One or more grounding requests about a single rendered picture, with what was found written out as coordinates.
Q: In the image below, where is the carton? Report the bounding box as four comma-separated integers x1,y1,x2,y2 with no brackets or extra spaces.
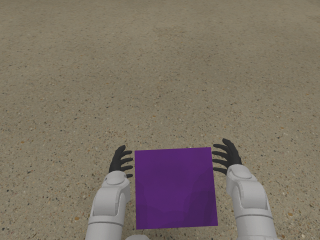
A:
134,147,218,230

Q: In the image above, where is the robot left forearm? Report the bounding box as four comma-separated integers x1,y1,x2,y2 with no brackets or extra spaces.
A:
85,170,131,240

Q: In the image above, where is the right robot hand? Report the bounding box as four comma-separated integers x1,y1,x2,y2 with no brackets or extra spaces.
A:
212,138,243,175

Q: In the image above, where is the robot right forearm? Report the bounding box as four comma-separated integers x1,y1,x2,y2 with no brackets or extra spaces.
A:
226,164,281,240

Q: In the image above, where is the left robot hand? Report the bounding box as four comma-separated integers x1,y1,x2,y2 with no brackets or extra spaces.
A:
108,145,133,178

